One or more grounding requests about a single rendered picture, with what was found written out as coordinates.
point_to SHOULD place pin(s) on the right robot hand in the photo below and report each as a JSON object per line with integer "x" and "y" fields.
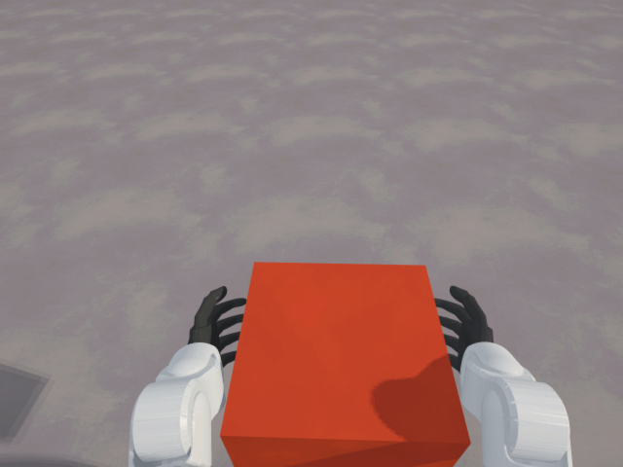
{"x": 473, "y": 327}

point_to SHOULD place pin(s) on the robot right forearm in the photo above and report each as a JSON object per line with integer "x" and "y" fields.
{"x": 524, "y": 422}

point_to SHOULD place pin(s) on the robot left forearm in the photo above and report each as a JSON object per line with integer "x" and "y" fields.
{"x": 171, "y": 420}

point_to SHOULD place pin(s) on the left robot hand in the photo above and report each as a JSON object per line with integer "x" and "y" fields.
{"x": 206, "y": 327}

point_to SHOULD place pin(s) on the carton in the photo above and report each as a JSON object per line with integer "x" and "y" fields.
{"x": 342, "y": 365}

